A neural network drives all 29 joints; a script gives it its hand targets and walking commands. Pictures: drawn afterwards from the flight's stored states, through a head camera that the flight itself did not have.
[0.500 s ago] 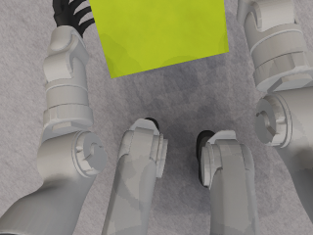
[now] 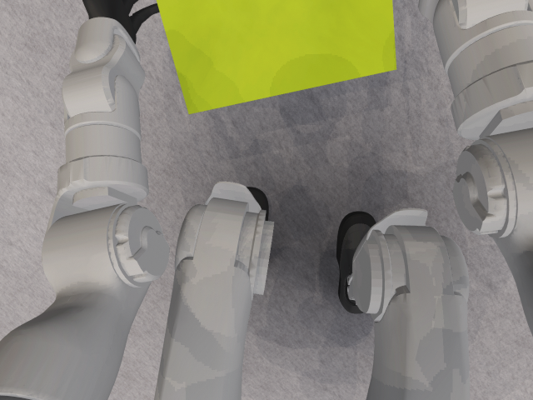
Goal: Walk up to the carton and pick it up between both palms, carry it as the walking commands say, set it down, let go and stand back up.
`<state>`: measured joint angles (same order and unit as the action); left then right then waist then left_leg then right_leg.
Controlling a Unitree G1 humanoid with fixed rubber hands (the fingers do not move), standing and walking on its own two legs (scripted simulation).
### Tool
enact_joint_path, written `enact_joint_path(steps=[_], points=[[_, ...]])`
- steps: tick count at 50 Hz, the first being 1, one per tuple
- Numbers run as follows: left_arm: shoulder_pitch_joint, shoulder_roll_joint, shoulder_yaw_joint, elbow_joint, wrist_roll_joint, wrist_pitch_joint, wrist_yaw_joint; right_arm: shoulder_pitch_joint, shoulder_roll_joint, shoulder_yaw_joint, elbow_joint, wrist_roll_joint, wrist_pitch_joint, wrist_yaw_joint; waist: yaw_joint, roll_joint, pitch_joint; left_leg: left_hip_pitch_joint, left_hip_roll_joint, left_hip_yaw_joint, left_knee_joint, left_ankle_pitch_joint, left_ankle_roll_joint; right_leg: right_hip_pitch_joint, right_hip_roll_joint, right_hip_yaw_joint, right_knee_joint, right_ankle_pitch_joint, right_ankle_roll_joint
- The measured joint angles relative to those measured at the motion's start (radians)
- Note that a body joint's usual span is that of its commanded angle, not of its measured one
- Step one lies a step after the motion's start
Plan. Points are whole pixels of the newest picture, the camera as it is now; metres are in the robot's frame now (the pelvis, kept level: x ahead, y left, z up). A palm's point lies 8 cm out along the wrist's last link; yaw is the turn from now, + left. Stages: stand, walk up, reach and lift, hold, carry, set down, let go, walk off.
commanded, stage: set down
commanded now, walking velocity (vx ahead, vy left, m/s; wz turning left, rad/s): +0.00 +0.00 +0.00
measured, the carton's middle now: out of the picture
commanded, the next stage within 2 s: none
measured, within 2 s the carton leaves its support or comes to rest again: rests again in 0.52 s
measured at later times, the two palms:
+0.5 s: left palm (114, 25) +0.48 +0.27 -0.20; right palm out of the picture +0.58 -0.07 -0.21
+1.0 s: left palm (115, 25) +0.48 +0.27 -0.21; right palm out of the picture +0.58 -0.06 -0.22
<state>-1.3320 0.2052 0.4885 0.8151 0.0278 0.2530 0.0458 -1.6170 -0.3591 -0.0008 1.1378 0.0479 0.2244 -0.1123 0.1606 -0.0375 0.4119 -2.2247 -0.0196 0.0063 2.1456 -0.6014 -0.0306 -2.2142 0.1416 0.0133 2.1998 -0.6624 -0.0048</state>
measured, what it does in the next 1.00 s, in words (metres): stands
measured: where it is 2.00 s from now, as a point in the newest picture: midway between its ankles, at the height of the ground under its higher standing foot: (299, 264)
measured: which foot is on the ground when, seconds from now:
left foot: down 0.00-1.00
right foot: down 0.00-1.00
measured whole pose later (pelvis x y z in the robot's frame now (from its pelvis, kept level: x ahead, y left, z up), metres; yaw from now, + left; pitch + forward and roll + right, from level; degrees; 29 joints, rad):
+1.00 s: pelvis -0.01 +0.00 -0.03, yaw +1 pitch +33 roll +3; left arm -1.43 0.31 0.41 1.03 -0.09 0.19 0.02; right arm -1.68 -0.37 -0.03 1.22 0.05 0.18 -0.03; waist 0.15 0.00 0.52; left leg -2.22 0.01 0.04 2.24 -0.60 -0.01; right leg -2.21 0.09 0.00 2.31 -0.68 -0.03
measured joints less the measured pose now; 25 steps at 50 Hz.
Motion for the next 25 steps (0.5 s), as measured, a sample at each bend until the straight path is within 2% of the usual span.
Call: enact_joint_path(steps=[8, 25], points=[[-0.04, 0.027, -0.02, 0.052, -0.035, -0.016, -0.004, -0.024, -0.015, 0.019, 0.023, 0.024, -0.01, 0.001, 0.004, 0.011, 0.047, 0.012, 0.008, 0.008, 0.029, 0.003, 0.002, 0.01, -0.013, -0.008, 0.036, -0.002, -0.011], [-0.084, 0.069, -0.06, 0.139, -0.075, -0.033, -0.012, -0.063, -0.031, 0.026, 0.075, 0.042, -0.017, 0.04, 0.004, 0.019, 0.109, 0.026, 0.022, 0.019, 0.064, 0.014, 0.013, 0.023, -0.028, -0.013, 0.074, 0.006, -0.018]])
